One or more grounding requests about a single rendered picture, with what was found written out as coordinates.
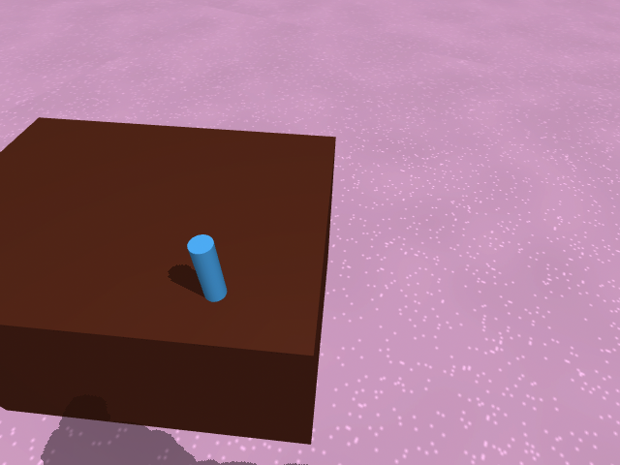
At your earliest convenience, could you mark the can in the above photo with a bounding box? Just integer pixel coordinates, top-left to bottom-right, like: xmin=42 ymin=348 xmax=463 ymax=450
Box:
xmin=187 ymin=234 xmax=227 ymax=302

